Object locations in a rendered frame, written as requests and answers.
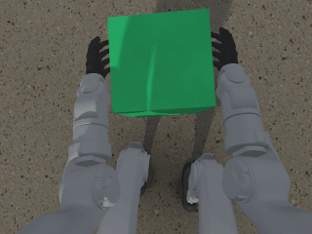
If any carton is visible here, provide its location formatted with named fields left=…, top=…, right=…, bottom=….
left=107, top=8, right=216, bottom=118

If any robot left hand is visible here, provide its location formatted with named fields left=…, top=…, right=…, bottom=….
left=86, top=36, right=110, bottom=79

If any left robot shin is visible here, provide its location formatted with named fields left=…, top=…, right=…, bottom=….
left=116, top=141, right=145, bottom=187

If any robot left upper arm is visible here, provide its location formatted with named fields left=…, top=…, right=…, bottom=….
left=16, top=164, right=121, bottom=234

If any right robot forearm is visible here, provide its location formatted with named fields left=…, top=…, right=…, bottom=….
left=215, top=63, right=291, bottom=184

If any robot right upper arm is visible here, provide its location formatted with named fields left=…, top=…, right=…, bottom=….
left=221, top=156, right=312, bottom=234

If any left robot forearm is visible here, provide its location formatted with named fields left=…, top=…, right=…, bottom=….
left=58, top=73, right=112, bottom=196

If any right robot thigh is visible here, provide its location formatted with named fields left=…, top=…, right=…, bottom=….
left=190, top=159, right=239, bottom=234

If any robot right hand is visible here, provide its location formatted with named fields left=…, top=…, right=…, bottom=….
left=211, top=27, right=239, bottom=72

